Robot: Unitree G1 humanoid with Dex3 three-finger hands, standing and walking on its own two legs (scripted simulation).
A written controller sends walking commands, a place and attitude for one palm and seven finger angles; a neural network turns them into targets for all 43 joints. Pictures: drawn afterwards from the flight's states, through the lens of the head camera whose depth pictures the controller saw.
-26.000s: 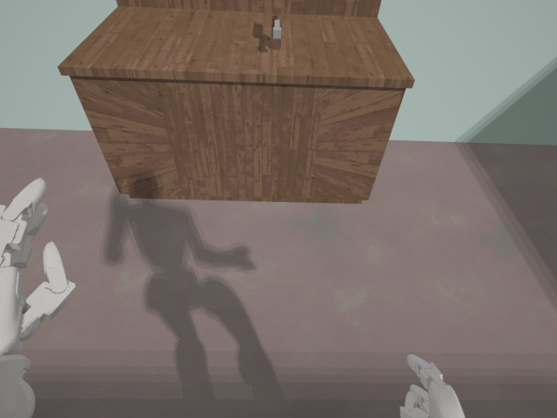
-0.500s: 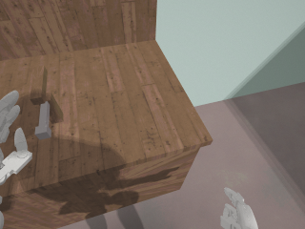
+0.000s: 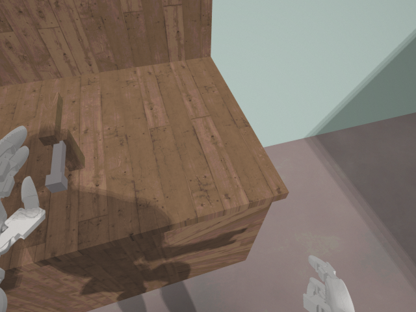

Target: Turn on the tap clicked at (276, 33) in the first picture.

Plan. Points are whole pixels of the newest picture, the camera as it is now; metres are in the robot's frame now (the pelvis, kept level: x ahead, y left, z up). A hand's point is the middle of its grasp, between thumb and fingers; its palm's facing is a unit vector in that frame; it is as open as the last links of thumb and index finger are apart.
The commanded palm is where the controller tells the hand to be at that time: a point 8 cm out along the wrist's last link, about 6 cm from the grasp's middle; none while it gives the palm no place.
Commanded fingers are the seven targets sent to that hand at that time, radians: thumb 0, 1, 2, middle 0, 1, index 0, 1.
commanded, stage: shuffle to correct the standing spot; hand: left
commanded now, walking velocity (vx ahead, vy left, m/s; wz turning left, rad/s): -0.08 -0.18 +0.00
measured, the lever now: (56, 182) +0.33 +0.32 +0.05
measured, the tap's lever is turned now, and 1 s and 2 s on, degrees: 0 0 0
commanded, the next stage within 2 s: come to a stop and stand still in 0.12 s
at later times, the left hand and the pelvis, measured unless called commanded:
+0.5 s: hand (31, 211) +0.22 +0.26 +0.16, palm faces +0.28 -0.87 -0.41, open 7.4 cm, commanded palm +0.15 +0.30 +0.18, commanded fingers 0.00 0.90 0.90 -0.20 -0.30 -0.20 -0.30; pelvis -0.02 +0.02 +0.00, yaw -3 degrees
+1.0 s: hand out of the picture +0.23 +0.35 +0.16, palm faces +0.34 -0.87 -0.36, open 7.4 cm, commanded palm +0.17 +0.38 +0.18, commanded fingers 0.00 0.90 0.90 -0.20 -0.30 -0.20 -0.30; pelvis +0.00 +0.10 +0.01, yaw -2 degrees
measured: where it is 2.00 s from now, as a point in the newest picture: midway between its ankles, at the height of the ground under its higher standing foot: outside the picture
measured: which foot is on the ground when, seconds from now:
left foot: down 0.00-1.00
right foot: down 0.00-1.00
